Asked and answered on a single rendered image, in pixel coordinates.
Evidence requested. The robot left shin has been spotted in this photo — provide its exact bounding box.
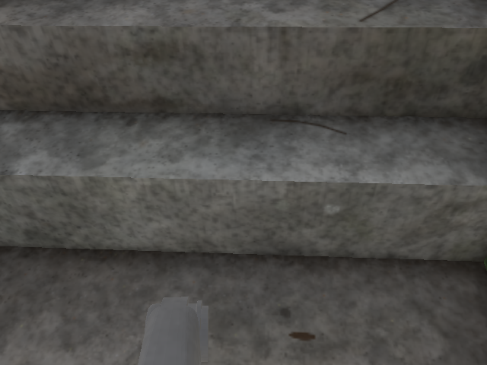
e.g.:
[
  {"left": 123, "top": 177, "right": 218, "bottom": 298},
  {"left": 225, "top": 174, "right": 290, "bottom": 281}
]
[{"left": 145, "top": 303, "right": 161, "bottom": 327}]

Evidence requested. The left robot thigh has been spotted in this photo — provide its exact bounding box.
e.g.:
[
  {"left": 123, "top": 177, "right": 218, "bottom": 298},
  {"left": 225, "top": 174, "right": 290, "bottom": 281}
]
[{"left": 138, "top": 297, "right": 208, "bottom": 365}]

